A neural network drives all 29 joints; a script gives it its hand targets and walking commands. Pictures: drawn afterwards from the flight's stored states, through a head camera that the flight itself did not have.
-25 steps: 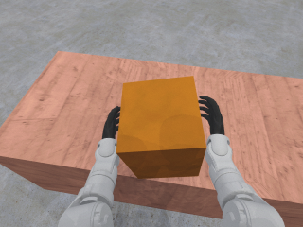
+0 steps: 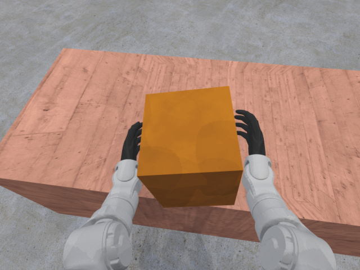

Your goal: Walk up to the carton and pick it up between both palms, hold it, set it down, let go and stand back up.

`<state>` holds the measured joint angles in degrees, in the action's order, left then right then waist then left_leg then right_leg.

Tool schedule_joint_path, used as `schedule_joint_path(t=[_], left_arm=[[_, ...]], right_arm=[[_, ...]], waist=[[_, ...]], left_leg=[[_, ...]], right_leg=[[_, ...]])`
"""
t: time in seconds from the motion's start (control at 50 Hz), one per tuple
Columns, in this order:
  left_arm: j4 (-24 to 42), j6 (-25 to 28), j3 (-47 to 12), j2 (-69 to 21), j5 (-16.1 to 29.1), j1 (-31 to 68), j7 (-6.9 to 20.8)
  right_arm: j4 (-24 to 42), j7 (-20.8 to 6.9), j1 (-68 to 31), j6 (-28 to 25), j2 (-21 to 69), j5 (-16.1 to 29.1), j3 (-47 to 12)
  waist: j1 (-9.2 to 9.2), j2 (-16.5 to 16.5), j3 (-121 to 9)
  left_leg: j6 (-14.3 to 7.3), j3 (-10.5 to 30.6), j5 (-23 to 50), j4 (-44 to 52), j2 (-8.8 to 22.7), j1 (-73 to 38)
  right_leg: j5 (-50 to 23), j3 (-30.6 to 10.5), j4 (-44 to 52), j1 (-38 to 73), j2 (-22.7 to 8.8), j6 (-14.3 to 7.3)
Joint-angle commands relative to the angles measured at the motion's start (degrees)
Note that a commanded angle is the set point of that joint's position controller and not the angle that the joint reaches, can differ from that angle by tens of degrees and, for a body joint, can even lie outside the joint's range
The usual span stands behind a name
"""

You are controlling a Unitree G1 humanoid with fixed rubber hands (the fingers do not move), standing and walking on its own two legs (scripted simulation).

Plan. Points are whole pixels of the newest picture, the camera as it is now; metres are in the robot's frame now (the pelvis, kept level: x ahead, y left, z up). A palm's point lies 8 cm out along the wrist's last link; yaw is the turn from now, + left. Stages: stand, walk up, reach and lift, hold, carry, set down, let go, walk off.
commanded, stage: set down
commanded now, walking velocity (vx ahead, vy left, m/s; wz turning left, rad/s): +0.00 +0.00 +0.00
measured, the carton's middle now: (192, 153) +0.41 +0.00 -0.05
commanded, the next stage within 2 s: none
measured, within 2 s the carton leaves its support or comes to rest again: rests again in 0.34 s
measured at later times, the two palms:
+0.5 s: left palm (134, 155) +0.40 +0.15 -0.05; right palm (249, 151) +0.40 -0.14 -0.03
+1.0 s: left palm (136, 155) +0.40 +0.15 -0.05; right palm (251, 154) +0.40 -0.14 -0.04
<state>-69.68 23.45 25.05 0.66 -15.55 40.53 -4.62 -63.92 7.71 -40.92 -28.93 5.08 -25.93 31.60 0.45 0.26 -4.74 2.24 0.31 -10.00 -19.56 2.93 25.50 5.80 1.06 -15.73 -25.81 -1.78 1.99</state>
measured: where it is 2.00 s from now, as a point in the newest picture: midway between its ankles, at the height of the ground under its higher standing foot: outside the picture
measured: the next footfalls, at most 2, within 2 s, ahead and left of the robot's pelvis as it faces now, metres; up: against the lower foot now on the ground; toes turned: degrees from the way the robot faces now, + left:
none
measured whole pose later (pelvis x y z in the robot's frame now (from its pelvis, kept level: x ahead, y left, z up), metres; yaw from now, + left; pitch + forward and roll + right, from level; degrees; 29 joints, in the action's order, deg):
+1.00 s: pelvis +0.00 +0.00 -0.01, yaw -1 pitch +25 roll -1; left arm -77.4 35.0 29.7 1.5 -16.7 45.9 -4.9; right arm -71.2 8.3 -44.9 -34.6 2.9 -27.6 36.2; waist 0.3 0.5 -7.0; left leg 2.1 -0.3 -12.4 -26.6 3.5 38.9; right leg 7.5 0.6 -21.9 -39.1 -1.4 1.8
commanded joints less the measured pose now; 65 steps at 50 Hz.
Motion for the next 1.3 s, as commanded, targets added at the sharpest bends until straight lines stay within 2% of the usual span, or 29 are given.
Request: schedule_joint_path(t=[0.0, 0.18, 0.36, 0.46, 0.54, 0.72, 0.88, 1.12, 1.28], left_arm=[[8.4, 8.2, -11.6, -27.3, -4.9, 41.2, 6.8], [5.4, 9.1, -10.8, -28.2, -7.0, 36.4, 5.9], [5.1, 11.9, -15.9, -31.5, -5.6, 31.5, 5.3], [2.1, 12.6, -15.7, -30.2, -5.6, 29.7, 5.7], [-0.1, 13.3, -14.2, -28.9, -5.8, 30.1, 6.1], [-3.8, 14.2, -10.1, -25.8, -6.5, 31.6, 6.6], [-5.6, 14.6, -7.4, -23.6, -7.1, 32.5, 6.6], [-7.5, 15.1, -5.3, -21.9, -8.4, 29.5, 6.3], [-8.1, 15.0, -5.1, -22.1, -9.0, 27.8, 5.9]], right_arm=[[-7.0, -8.1, -21.7, -0.4, 36.3, -8.3, -13.5], [-7.5, -8.4, -22.1, -3.2, 34.4, -7.9, -13.6], [-9.9, -7.8, -19.6, -7.8, 34.1, -7.0, -17.1], [-12.9, -7.9, -19.2, -8.4, 33.3, -6.4, -17.2], [-13.5, -8.0, -20.2, -8.4, 33.4, -6.6, -16.8], [-15.0, -8.3, -20.6, -7.1, 32.7, -9.2, -13.2], [-15.5, -8.2, -21.0, -6.1, 32.9, -11.1, -10.7], [-17.4, -8.3, -19.7, -6.9, 32.4, -10.3, -10.4], [-19.0, -8.5, -19.4, -7.4, 31.5, -9.8, -9.9]], waist=[[-0.16, 0.3, -36.6], [-1.60, -2.6, -41.4], [-0.62, -4.2, -46.6], [-0.26, -2.9, -42.2], [-0.78, -1.1, -40.9], [-1.26, -0.4, -39.4], [-1.29, 0.1, -38.9], [-1.77, -1.1, -36.3], [-1.59, -2.2, -35.2]], left_leg=[[1.1, -8.3, 15.4, 0.5, -3.2, -0.5], [2.8, -8.4, 24.7, -2.9, -2.7, -2.2], [4.8, -7.4, 33.9, -7.0, -2.1, 0.6], [3.8, -7.0, 30.7, -6.6, -2.2, 3.8], [2.5, -7.4, 25.8, -5.4, -2.6, 7.8], [1.5, -8.1, 17.9, -5.2, -2.4, 7.8], [0.7, -8.7, 12.8, -5.3, -2.8, 10.8], [1.2, -8.2, 16.8, -7.6, -2.9, 11.5], [1.7, -7.8, 18.8, -9.2, -2.6, 9.5]], right_leg=[[-22.2, 3.1, -6.7, 27.9, 1.9, -0.2], [-27.4, 4.3, -8.2, 25.3, 2.5, -1.3], [-37.8, 4.7, -11.4, 23.2, 2.9, -2.7], [-37.1, 4.0, -11.6, 21.8, 2.6, -2.4], [-35.9, 3.4, -12.2, 23.9, 2.3, -1.7], [-24.7, 3.3, -11.1, 19.3, 2.3, -1.7], [-20.1, 2.8, -11.6, 19.2, 2.0, -1.6], [-24.1, 2.6, -13.2, 17.7, 1.9, -1.7], [-22.4, 3.4, -13.5, 13.5, 2.4, -2.4]])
